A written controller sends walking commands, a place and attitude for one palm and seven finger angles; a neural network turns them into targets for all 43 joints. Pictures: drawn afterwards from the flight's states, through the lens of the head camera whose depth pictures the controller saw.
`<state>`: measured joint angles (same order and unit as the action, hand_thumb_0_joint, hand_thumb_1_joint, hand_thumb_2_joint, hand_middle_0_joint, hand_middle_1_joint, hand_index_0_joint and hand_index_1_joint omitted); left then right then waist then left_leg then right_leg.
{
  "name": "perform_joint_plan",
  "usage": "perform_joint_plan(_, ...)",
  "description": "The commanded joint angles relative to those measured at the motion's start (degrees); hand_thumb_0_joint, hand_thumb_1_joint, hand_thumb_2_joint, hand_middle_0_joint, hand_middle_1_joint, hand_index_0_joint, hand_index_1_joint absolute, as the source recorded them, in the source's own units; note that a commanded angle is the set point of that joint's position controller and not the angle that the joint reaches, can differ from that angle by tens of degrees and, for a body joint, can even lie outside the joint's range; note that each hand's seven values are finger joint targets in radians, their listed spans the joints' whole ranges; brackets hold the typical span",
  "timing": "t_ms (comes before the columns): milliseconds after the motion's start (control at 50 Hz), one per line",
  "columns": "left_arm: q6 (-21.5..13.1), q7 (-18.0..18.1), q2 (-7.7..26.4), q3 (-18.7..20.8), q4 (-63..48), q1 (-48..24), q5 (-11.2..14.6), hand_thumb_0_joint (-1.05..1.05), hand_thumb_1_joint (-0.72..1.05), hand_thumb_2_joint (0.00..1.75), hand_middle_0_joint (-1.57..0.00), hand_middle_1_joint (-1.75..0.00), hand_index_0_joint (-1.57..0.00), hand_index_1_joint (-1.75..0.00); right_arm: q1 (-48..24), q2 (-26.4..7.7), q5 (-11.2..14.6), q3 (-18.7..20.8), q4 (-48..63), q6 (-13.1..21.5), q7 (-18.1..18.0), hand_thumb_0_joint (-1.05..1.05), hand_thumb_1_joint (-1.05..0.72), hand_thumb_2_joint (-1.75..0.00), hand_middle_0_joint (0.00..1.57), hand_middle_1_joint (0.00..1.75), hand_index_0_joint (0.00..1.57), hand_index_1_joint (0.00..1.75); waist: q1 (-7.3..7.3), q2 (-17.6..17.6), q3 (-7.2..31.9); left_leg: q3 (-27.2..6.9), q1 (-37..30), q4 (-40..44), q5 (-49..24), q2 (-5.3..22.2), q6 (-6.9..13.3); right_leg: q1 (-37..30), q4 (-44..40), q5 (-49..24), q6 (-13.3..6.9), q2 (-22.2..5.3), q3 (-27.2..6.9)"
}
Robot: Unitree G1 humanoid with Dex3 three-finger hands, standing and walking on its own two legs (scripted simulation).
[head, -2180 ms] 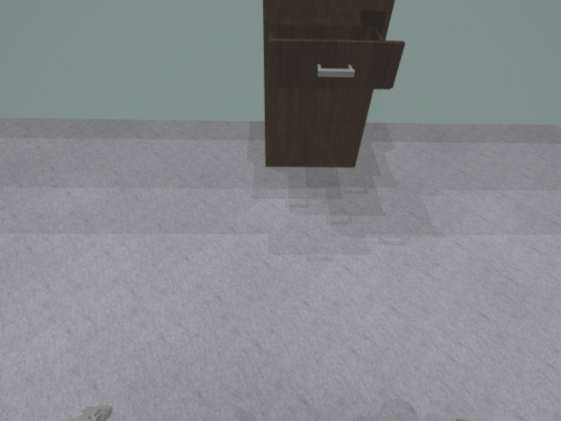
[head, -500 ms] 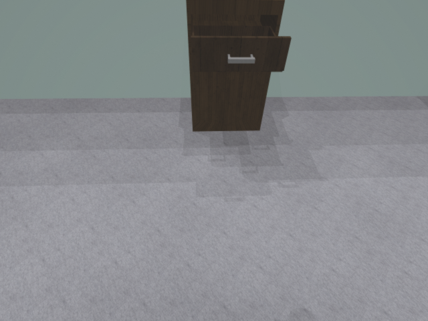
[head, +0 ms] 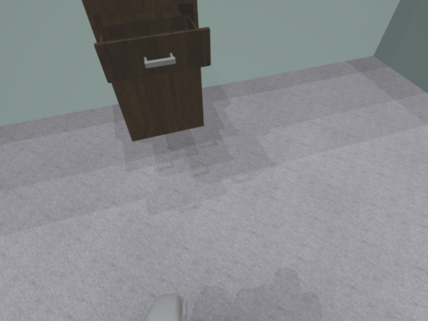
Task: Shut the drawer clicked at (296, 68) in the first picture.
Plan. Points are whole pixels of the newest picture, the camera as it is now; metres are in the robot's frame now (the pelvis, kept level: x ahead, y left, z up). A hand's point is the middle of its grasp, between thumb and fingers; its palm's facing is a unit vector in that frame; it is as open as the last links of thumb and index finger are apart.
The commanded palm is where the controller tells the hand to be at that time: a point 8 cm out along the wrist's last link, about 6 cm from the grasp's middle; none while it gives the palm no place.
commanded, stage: walk to a spot facing it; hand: left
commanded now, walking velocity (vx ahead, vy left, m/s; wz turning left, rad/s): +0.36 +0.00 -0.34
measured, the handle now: (159, 59) +1.04 +0.32 -0.06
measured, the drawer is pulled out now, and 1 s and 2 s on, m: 0.30 0.30 0.30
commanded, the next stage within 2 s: turn to face it in 1.20 s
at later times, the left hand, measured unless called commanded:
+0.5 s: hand (122, 250) +0.30 +0.27 -0.18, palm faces -0.14 -0.97 -0.18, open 7.4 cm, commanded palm none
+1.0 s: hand (213, 165) +0.60 +0.06 -0.19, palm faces -0.49 -0.86 -0.13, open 7.4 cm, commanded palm none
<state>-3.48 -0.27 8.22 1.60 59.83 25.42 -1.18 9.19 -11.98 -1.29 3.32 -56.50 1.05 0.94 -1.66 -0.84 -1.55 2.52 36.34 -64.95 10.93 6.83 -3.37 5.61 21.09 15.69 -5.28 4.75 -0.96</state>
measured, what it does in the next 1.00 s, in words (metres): walks ahead, turning right: left foot, then right foot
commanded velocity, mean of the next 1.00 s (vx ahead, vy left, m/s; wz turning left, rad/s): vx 0.34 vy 0.00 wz -0.45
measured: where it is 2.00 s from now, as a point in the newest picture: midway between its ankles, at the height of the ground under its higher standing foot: (255, 238)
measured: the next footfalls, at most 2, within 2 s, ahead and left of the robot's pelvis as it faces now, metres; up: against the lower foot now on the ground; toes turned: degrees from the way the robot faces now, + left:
left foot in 0.28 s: +0.29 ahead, +0.14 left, +0.00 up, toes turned -1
right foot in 0.96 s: +0.47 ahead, -0.12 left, +0.00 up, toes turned -35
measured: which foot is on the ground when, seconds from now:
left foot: up 0.00-0.26, down 0.28-0.96, up 0.98-1.00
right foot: down 0.00-0.28, up 0.30-0.94, down 0.96-1.00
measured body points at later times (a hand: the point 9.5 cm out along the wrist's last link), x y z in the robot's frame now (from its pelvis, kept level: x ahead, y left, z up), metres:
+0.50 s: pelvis +0.22 +0.08 +0.00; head +0.24 +0.11 +0.45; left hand +0.31 +0.32 -0.16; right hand +0.21 -0.17 -0.13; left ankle +0.25 +0.14 -0.74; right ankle +0.18 -0.06 -0.63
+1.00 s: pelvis +0.41 -0.02 -0.03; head +0.44 -0.03 +0.42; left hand +0.63 +0.11 -0.17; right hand +0.20 -0.12 -0.17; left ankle +0.28 +0.14 -0.67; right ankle +0.44 -0.10 -0.75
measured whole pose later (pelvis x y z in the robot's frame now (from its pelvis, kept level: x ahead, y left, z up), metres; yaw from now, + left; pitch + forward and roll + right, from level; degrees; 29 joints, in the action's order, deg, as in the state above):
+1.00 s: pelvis +0.41 -0.02 -0.03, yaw -28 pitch -1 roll +0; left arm -2.3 -1.8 8.9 2.9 53.2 5.6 -1.0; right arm 30.6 -5.1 -0.4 1.0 -64.4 1.8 -0.3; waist 2.7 0.5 -4.9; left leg 14.8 7.4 -60.8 28.0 8.9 -2.0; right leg 23.7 38.2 14.2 -8.1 1.9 9.6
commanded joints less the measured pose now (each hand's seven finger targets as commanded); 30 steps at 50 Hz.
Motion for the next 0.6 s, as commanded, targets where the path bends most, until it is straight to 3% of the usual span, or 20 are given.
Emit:
perform_joint_plan(0, -1.6, 1.4, 9.7, 2.6, -1.6, 5.5, -0.1, 0.0, 0.9, 0.9, -0.2, -0.3, -0.2, -0.3, -5.4, -2.6, 0.1, 0.7, 6.3, 1.2, 0.2, 0.0, -0.9, -0.9, 0.2, 0.3, 0.2, 0.3, -0.59, 5.9, -2.3, -0.6, 8.7, 3.2, -2.6, 0.5, -0.5, -4.6, -7.1, -23.4, -5.2, -15.8, -13.7)
perform_joint_plan(80, -1.5, 2.0, 9.1, 2.4, -0.9, 7.3, -0.3, 0.0, 0.9, 0.9, -0.2, -0.3, -0.2, -0.3, -11.8, -1.7, 0.2, 0.2, 9.2, 1.6, 0.5, 0.0, -0.9, -0.9, 0.2, 0.3, 0.2, 0.3, -2.44, 6.1, -4.3, 0.8, 8.6, 10.9, -1.6, -0.8, 0.2, -7.7, -6.3, -30.6, -5.6, -15.8, -14.8)
perform_joint_plan(140, -1.1, 2.3, 9.6, 2.5, -0.9, 6.7, -0.5, 0.0, 0.9, 0.9, -0.2, -0.3, -0.2, -0.3, -13.5, -0.9, 0.5, -0.2, 10.4, 2.1, 0.7, 0.0, -0.9, -0.9, 0.2, 0.3, 0.2, 0.3, -2.63, 8.1, -4.7, 2.2, 1.6, 20.6, 0.3, -2.6, 1.5, -7.3, -4.6, -36.5, -4.3, -14.9, -14.0)
perform_joint_plan(180, -1.1, 2.4, 10.8, 2.8, -1.4, 4.9, -0.4, 0.0, 0.9, 0.9, -0.2, -0.3, -0.2, -0.3, -9.2, -1.5, 0.6, 0.0, 9.4, 2.6, 0.2, 0.0, -0.9, -0.9, 0.2, 0.3, 0.2, 0.3, -0.25, 8.5, -2.7, 3.9, -9.6, 26.3, 2.0, -5.5, 2.9, -4.7, 0.1, -46.4, -3.7, -14.7, -13.4)
perform_joint_plan(200, -1.2, 2.3, 11.5, 3.1, -1.5, 3.2, -0.3, 0.0, 0.9, 0.9, -0.2, -0.3, -0.2, -0.3, -2.2, -2.6, 0.5, 0.4, 7.4, 2.9, -0.4, 0.0, -0.9, -0.9, 0.2, 0.3, 0.2, 0.3, 2.99, 7.7, 0.6, 4.5, -18.1, 30.1, 0.3, -7.1, 3.7, -3.3, 6.1, -49.7, -2.7, -13.4, -12.1)
perform_joint_plan(220, -1.3, 2.3, 11.9, 3.5, -2.1, 1.7, 0.1, 0.0, 0.9, 0.9, -0.2, -0.3, -0.2, -0.3, 7.8, -4.6, 0.3, 0.9, 4.5, 3.2, -1.0, 0.0, -0.9, -0.9, 0.2, 0.3, 0.2, 0.3, 7.05, 7.3, 5.2, 2.4, -31.0, 34.1, -3.9, -6.2, 4.6, 1.8, 15.8, -45.3, -1.0, -11.3, -10.5)
perform_joint_plan(240, -1.3, 1.7, 9.4, 3.6, -2.8, 2.9, 0.7, 0.0, 0.9, 0.9, -0.2, -0.3, -0.2, -0.3, 16.5, -10.4, -0.4, 2.3, 2.3, 3.3, -1.8, 0.0, -0.9, -0.9, 0.2, 0.3, 0.2, 0.3, 9.76, -1.0, 12.1, -8.5, -46.5, 34.6, -5.3, 4.1, 7.2, 12.1, 30.1, -26.7, 0.8, -6.5, -7.5)
perform_joint_plan(260, -1.2, 0.8, 5.9, 3.2, -3.3, 6.4, 1.4, 0.0, 0.9, 0.9, -0.2, -0.3, -0.2, -0.3, 21.0, -15.6, -0.6, 3.3, 1.1, 3.5, -1.9, 0.0, -0.9, -0.9, 0.2, 0.3, 0.2, 0.3, 8.17, -17.2, 18.0, -31.7, -55.4, 42.0, -8.9, 21.9, 13.4, 25.6, 51.2, 14.9, 3.3, 0.8, -1.6)
perform_joint_plan(280, -1.2, 1.1, 7.8, 3.2, -3.9, 2.9, 0.8, 0.0, 0.9, 0.9, -0.2, -0.3, -0.2, -0.3, 18.2, -13.5, 0.2, 2.5, 1.8, 2.9, -1.9, 0.0, -0.9, -0.9, 0.2, 0.3, 0.2, 0.3, 7.34, -10.2, 13.6, -35.3, -47.1, 47.8, -3.3, 23.4, 15.5, 27.6, 58.3, 14.9, 2.3, -2.7, -5.0)
perform_joint_plan(300, -0.7, 0.9, 7.3, 3.0, -4.6, 0.3, 0.8, 0.0, 0.9, 0.9, -0.2, -0.3, -0.2, -0.3, 13.2, -10.9, 0.3, 2.0, 3.0, 2.9, -2.0, 0.0, -0.9, -0.9, 0.2, 0.3, 0.2, 0.3, 5.14, -6.9, 6.3, -31.5, -39.1, 50.2, 3.2, 21.9, 15.4, 30.2, 60.5, 10.5, 2.8, -5.7, -4.1)
perform_joint_plan(320, -0.2, 0.3, 6.7, 3.2, -4.5, -3.0, 0.1, 0.0, 0.9, 0.9, -0.2, -0.3, -0.2, -0.3, 9.5, -6.8, 0.2, 1.1, 3.4, 3.5, -2.0, 0.0, -0.9, -0.9, 0.2, 0.3, 0.2, 0.3, 3.85, -4.8, 0.2, -24.3, -30.9, 51.6, 4.5, 19.1, 13.5, 31.2, 60.5, 5.9, 3.3, -7.9, -3.1)
perform_joint_plan(340, 0.6, -0.4, 6.1, 3.4, -4.3, -3.7, -0.4, 0.0, 0.9, 0.9, -0.2, -0.3, -0.2, -0.3, 8.0, -3.7, 0.1, 0.1, 3.3, 3.9, -2.0, 0.0, -0.9, -0.9, 0.2, 0.3, 0.2, 0.3, 2.08, -4.7, -3.3, -18.0, -24.8, 52.8, 3.2, 15.9, 11.1, 28.8, 58.4, 2.6, 3.6, -9.4, -2.8)
perform_joint_plan(380, 2.5, -0.9, 3.6, 3.1, -3.5, -1.5, -0.8, 0.0, 0.9, 0.9, -0.2, -0.3, -0.2, -0.3, 8.7, -1.4, 0.1, -0.5, 2.0, 4.7, -2.2, 0.0, -0.9, -0.9, 0.2, 0.3, 0.2, 0.3, -0.13, -5.5, -4.0, -7.0, -20.0, 52.8, -4.6, 11.1, 6.9, 25.3, 55.1, -1.5, 4.1, -9.4, -1.7)
perform_joint_plan(400, 3.1, -1.0, 3.0, 3.1, -3.0, -0.4, -0.6, 0.0, 0.9, 0.9, -0.2, -0.3, -0.2, -0.3, 8.5, -1.3, 0.3, -0.6, 1.5, 5.0, -2.4, 0.0, -0.9, -0.9, 0.2, 0.3, 0.2, 0.3, -1.21, -5.0, -2.2, -3.8, -20.9, 52.3, -7.1, 10.3, 6.5, 24.8, 54.3, -3.2, 4.3, -9.4, -1.2)
perform_joint_plan(460, 4.5, -1.2, 3.3, 3.6, -4.0, -2.4, -1.0, 0.0, 0.9, 0.9, -0.2, -0.3, -0.2, -0.3, 10.7, -1.0, 0.5, -0.2, 0.9, 5.3, -2.5, 0.0, -0.9, -0.9, 0.2, 0.3, 0.2, 0.3, -1.24, -6.6, -2.8, 1.5, -22.7, 54.3, -8.8, 9.2, 5.1, 30.5, 53.2, -8.6, 5.4, -10.0, -1.0)
perform_joint_plan(520, 4.8, -1.6, 3.7, 3.6, -5.6, -6.9, -1.0, 0.0, 0.9, 0.9, -0.2, -0.3, -0.2, -0.3, 14.0, -1.9, 0.7, -0.4, -0.2, 5.5, -2.7, 0.0, -0.9, -0.9, 0.2, 0.3, 0.2, 0.3, -0.61, -4.5, -3.3, 2.7, -27.7, 54.3, -13.2, 10.1, 5.3, 36.4, 50.4, -11.7, 6.1, -10.8, -0.6)
perform_joint_plan(580, 4.9, -1.9, 3.9, 3.3, -7.2, -12.9, -0.9, 0.0, 0.9, 0.9, -0.2, -0.3, -0.2, -0.3, 18.3, -2.8, 0.7, -0.4, -1.7, 5.5, -2.9, 0.0, -0.9, -0.9, 0.2, 0.3, 0.2, 0.3, 1.55, -3.0, -4.6, 3.6, -33.5, 53.8, -17.1, 10.8, 5.8, 40.6, 45.7, -12.2, 6.4, -11.0, 1.1)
